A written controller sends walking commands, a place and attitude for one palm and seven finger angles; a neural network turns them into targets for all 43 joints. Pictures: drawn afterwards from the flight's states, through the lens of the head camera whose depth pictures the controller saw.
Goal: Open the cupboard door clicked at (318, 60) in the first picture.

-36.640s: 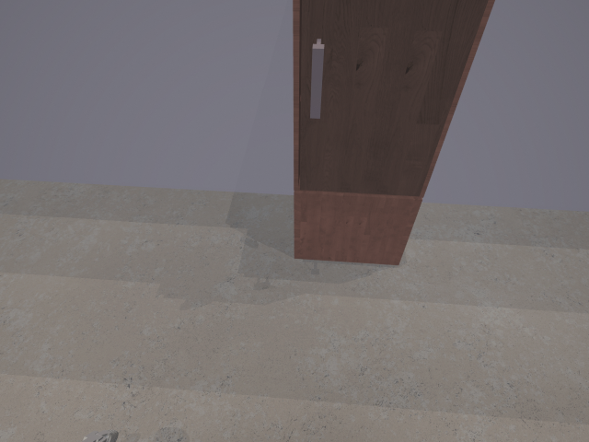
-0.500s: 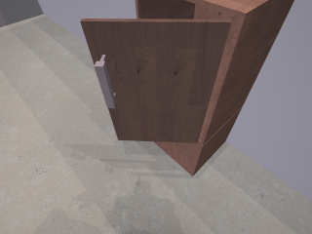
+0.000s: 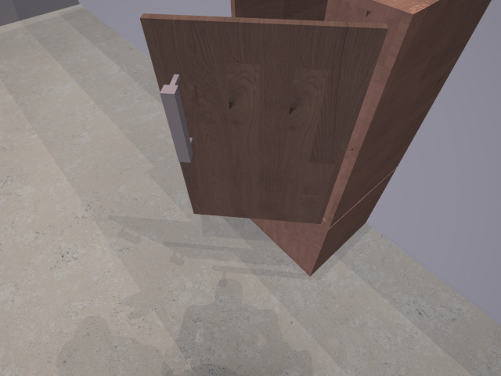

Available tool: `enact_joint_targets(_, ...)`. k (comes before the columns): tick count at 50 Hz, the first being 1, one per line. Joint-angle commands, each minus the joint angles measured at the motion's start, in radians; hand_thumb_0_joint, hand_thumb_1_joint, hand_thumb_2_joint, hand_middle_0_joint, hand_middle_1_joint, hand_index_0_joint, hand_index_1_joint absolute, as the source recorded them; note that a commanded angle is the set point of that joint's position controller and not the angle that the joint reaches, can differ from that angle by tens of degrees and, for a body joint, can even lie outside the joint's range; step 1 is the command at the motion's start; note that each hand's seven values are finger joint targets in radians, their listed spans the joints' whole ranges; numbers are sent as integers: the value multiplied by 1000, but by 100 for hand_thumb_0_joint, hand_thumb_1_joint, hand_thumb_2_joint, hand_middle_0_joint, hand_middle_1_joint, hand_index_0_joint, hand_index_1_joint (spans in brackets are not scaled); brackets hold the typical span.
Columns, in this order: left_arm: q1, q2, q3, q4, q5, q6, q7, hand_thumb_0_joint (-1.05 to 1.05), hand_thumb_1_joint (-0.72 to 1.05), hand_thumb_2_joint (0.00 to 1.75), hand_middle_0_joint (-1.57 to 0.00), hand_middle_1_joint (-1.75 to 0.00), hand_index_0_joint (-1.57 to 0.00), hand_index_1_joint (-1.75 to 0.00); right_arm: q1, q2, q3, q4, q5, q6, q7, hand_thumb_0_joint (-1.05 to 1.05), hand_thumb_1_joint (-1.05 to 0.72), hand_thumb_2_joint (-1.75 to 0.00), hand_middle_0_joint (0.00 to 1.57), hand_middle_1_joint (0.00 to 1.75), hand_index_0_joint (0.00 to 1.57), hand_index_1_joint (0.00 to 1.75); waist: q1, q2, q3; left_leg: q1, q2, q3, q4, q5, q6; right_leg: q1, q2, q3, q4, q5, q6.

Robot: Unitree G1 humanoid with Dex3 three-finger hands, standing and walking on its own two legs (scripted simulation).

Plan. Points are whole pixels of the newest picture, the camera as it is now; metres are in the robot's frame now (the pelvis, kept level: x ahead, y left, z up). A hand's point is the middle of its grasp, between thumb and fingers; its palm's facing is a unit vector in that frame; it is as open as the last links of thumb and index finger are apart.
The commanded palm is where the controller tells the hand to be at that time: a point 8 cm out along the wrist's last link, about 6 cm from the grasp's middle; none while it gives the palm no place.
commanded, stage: come to a stop and stand still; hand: left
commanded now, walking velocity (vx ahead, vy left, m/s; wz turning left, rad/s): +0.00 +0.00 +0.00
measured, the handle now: (181, 120) +0.57 +0.18 +0.06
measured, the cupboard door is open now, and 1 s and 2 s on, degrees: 43 43 43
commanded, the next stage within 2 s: look again from close up in 1.30 s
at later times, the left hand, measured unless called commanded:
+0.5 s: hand out of the picture +0.02 +0.23 -0.14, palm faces +0.02 -0.95 -0.30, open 7.3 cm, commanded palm none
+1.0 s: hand out of the picture -0.09 +0.22 -0.17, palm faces +0.00 -0.98 -0.21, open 7.3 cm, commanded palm none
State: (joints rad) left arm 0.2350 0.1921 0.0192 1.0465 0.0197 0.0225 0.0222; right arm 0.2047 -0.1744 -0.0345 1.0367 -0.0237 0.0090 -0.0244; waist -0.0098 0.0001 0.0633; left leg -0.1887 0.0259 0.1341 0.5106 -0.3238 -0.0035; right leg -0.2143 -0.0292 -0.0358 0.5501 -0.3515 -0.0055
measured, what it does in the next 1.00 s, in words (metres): shifts its weight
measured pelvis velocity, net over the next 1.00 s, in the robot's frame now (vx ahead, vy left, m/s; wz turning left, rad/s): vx -0.08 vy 0.02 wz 0.01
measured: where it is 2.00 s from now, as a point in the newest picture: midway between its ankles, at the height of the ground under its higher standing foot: outside the picture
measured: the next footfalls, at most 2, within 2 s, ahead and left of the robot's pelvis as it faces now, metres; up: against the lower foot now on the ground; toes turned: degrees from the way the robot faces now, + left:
none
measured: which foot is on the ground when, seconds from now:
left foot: down 0.00-1.00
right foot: down 0.00-1.00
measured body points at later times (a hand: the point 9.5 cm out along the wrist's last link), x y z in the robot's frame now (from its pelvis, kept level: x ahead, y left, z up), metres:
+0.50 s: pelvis -0.06 -0.01 +0.01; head -0.09 +0.00 +0.46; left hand +0.02 +0.28 -0.12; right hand +0.04 -0.29 -0.11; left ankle -0.04 +0.12 -0.73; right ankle -0.03 -0.11 -0.73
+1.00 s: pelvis -0.08 +0.02 +0.01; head -0.09 +0.04 +0.46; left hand -0.08 +0.27 -0.15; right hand -0.08 -0.23 -0.14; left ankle -0.04 +0.12 -0.73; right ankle -0.03 -0.11 -0.73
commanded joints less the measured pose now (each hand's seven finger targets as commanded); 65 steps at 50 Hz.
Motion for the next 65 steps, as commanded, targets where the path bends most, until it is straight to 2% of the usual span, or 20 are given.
enact_joint_targets(1, 85, 203, 55, -150, 2, -54, 24, 0, 90, 90, -20, -30, -20, -30, 32, -233, -68, -144, 2, -57, -23, 0, -90, -90, 20, 30, 20, 30, 13, -89, -275, 60, 97, -117, 95, 617, 61, 91, -90, 85, 10, 702, -66)
enact_joint_targets(3, 110, 212, 57, -155, 5, -54, 23, 0, 90, 90, -20, -30, -20, -30, 2, -180, -51, -166, 3, -41, -14, 0, -90, -90, 20, 30, 20, 30, 25, -147, -192, -99, 29, -77, 110, 255, 49, 162, -148, 152, -17, 838, -91)
enact_joint_targets(4, 107, 230, 62, -161, 7, -53, 22, 0, 90, 90, -20, -30, -20, -30, -24, -174, -54, -181, 6, -32, -11, 0, -90, -90, 20, 30, 20, 30, 27, -158, -146, -154, 8, -81, 118, 57, 47, 163, -172, 180, -39, 833, -107)
enact_joint_targets(5, 90, 245, 63, -172, 9, -54, 21, 0, 90, 90, -20, -30, -20, -30, -41, -186, -56, -191, 7, -28, -10, 0, -90, -90, 20, 30, 20, 30, 21, -146, -120, -164, 9, -94, 111, 1, 49, 143, -184, 201, -57, 782, -123)
enact_joint_targets(7, 34, 265, 62, -198, 6, -57, 19, 0, 90, 90, -20, -30, -20, -30, -38, -207, -59, -190, 5, -24, -7, 0, -90, -90, 20, 30, 20, 30, 0, -107, -102, -107, 15, -115, 72, 46, 51, 61, -178, 214, -105, 574, -126)
enact_joint_targets(8, 9, 256, 57, -203, 5, -60, 17, 0, 90, 90, -20, -30, -20, -30, -26, -200, -52, -185, 3, -22, 0, 0, -90, -90, 20, 30, 20, 30, -11, -113, -90, -60, 15, -119, 37, 90, 55, 18, -156, 201, -131, 470, -107)
enact_joint_targets(9, -16, 270, 57, -202, 2, -62, 14, 0, 90, 90, -20, -30, -20, -30, -22, -221, -54, -173, 3, -25, 3, 0, -90, -90, 20, 30, 20, 30, -18, -85, -89, -28, 26, -131, 19, 141, 55, -7, -138, 184, -142, 405, -89)
enact_joint_targets(11, -41, 282, 52, -191, -3, -60, 7, 0, 90, 90, -20, -30, -20, -30, -47, -251, -48, -162, 0, -30, 7, 0, -90, -90, 20, 30, 20, 30, -11, -11, -80, 4, 58, -147, -19, 214, 52, -32, -105, 143, -148, 304, -60)
enact_joint_targets(13, -49, 278, 44, -174, -2, -59, 2, 0, 90, 90, -20, -30, -20, -30, -61, -257, -38, -154, -1, -34, 11, 0, -90, -90, 20, 30, 20, 30, -2, 11, -87, 13, 76, -156, -52, 233, 50, -17, -90, 123, -162, 242, -46)
enact_joint_targets(17, -75, 294, 33, -146, -4, -53, -8, 0, 90, 90, -20, -30, -20, -30, -81, -284, -25, -142, -3, -32, 16, 0, -90, -90, 20, 30, 20, 30, 1, 13, -23, -40, 72, -169, -114, 97, 40, -45, -93, 136, -231, 30, -40)
enact_joint_targets(20, -81, 299, 28, -133, -3, -52, -10, 0, 90, 90, -20, -30, -20, -30, -70, -293, -19, -126, -3, -35, 20, 0, -90, -90, 20, 30, 20, 30, 4, -7, -26, -53, 71, -177, -145, 59, 38, -34, -94, 139, -251, -11, -35)
enact_joint_targets(22, -80, 298, 24, -120, -4, -50, -11, 0, 90, 90, -20, -30, -20, -30, -67, -296, -15, -114, -3, -35, 21, 0, -90, -90, 20, 30, 20, 30, 5, 11, -25, -61, 70, -183, -162, 29, 37, -36, -95, 139, -257, -31, -34)
enact_joint_targets(25, -70, 294, 23, -109, -2, -47, -11, 0, 90, 90, -20, -30, -20, -30, -43, -290, -14, -97, -2, -33, 24, 0, -90, -90, 20, 30, 20, 30, 8, -21, -10, -84, 66, -184, -176, -17, 35, -42, -95, 138, -271, -74, -28)
enact_joint_targets(33, -22, 255, 14, -66, -4, -45, -5, 0, 90, 90, -20, -30, -20, -30, 15, -266, -8, -34, 4, -40, 20, 0, -90, -90, 20, 30, 20, 30, 12, -17, -17, -109, 87, -210, -220, -29, 37, -4, -90, 110, -248, 2, -22)
enact_joint_targets(37, 13, 229, 9, -35, -3, -44, -1, 0, 90, 90, -20, -30, -20, -30, 33, -255, -9, -1, 7, -41, 18, 0, -90, -90, 20, 30, 20, 30, 14, 7, -15, -115, 93, -218, -238, -50, 37, 10, -88, 101, -234, 36, -19)
enact_joint_targets(43, 58, 195, 3, -7, -2, -43, 6, 0, 90, 90, -20, -30, -20, -30, 62, -222, -11, 31, 13, -39, 14, 0, -90, -90, 20, 30, 20, 30, 12, -6, -17, -97, 95, -213, -236, -21, 37, 13, -88, 98, -229, 77, -16)
enact_joint_targets(46, 76, 174, 2, 3, 0, -42, 9, 0, 90, 90, -20, -30, -20, -30, 66, -212, -12, 38, 13, -38, 12, 0, -90, -90, 20, 30, 20, 30, 11, 22, -15, -97, 98, -214, -246, -39, 35, 13, -87, 95, -222, 85, -15)
enact_joint_targets(54, 112, 139, -4, 20, 6, -39, 13, 0, 90, 90, -20, -30, -20, -30, 61, -185, -16, 40, 14, -33, 10, 0, -90, -90, 20, 30, 20, 30, 9, 29, 7, -94, 99, -222, -264, -66, 35, -5, -81, 84, -214, 105, -8)
enact_joint_targets(62, 126, 126, 0, 18, 10, -38, 12, 0, 90, 90, -20, -30, -20, -30, 48, -183, -22, 24, 12, -27, 12, 0, -90, -90, 20, 30, 20, 30, 8, 8, 27, -108, 97, -226, -274, -126, 35, -37, -76, 89, -217, 60, -2)
enact_joint_targets(65, 130, 127, 2, 14, 10, -41, 12, 0, 90, 90, -20, -30, -20, -30, 45, -178, -21, 21, 13, -30, 12, 0, -90, -90, 20, 30, 20, 30, 10, 1, 9, -96, 93, -220, -260, -86, 36, -28, -81, 94, -219, 87, -4)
